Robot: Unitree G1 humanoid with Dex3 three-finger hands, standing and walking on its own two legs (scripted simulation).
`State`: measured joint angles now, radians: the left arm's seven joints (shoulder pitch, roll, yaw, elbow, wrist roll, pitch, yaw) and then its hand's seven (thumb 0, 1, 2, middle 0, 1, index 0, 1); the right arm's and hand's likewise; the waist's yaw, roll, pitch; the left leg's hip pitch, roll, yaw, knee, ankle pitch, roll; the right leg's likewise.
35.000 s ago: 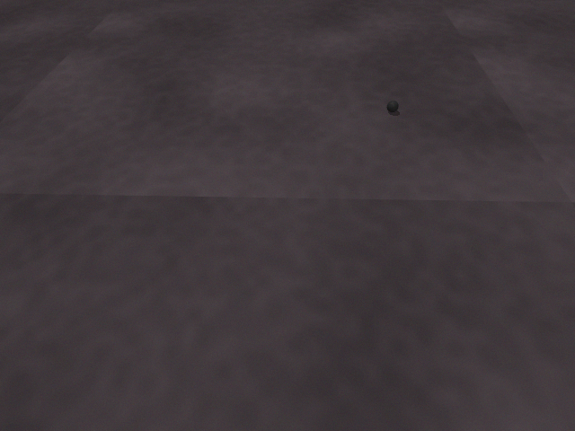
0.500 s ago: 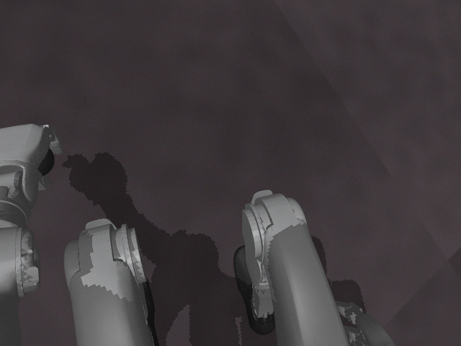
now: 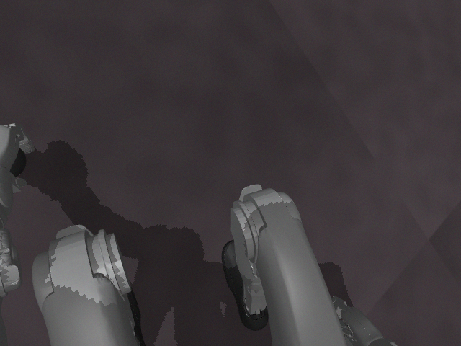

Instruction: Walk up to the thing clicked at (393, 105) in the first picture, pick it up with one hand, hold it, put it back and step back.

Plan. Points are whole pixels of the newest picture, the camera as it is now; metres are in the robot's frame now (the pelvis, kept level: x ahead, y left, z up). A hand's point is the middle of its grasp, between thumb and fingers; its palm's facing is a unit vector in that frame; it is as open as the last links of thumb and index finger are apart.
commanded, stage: rest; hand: left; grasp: from above
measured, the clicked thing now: (0, 160) +0.44 +0.31 -0.22
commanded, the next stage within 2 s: open in 1.06 s
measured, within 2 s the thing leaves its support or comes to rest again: neither
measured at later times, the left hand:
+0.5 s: hand (10, 170) +0.43 +0.30 -0.24, palm faces -0.45 -0.14 -0.88, open 8.0 cm
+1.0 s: hand (13, 170) +0.43 +0.30 -0.25, palm faces -0.45 -0.16 -0.88, open 8.0 cm
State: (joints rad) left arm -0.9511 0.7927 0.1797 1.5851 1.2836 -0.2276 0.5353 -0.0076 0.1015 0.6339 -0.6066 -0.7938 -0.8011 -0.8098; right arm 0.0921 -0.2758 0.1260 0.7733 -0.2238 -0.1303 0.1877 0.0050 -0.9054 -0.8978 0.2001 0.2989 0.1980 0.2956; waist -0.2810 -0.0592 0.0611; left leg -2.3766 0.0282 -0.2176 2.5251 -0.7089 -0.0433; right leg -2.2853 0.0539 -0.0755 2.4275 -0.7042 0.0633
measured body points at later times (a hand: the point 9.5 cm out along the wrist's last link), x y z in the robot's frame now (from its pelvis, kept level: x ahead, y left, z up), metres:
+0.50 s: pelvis +0.00 +0.00 -0.01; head +0.26 +0.10 +0.34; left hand +0.45 +0.31 -0.19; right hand +0.06 -0.26 -0.09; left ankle +0.06 +0.14 -0.27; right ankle +0.10 -0.13 -0.27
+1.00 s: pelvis +0.00 +0.01 -0.01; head +0.27 +0.11 +0.34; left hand +0.45 +0.31 -0.20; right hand +0.05 -0.25 -0.08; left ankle +0.06 +0.14 -0.27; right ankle +0.10 -0.13 -0.27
